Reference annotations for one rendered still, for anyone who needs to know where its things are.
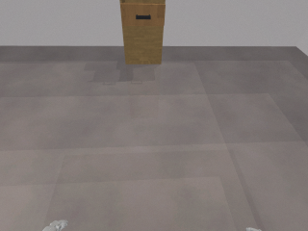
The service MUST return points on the left robot hand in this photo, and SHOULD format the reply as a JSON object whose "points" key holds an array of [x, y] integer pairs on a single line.
{"points": [[56, 225]]}

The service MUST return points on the cabinet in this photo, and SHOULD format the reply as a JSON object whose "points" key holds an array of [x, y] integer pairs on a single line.
{"points": [[143, 44]]}

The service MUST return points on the handle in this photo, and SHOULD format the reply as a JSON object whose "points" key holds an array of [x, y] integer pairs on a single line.
{"points": [[143, 16]]}

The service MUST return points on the drawer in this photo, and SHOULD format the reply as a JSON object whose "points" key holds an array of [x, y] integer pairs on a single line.
{"points": [[129, 10]]}

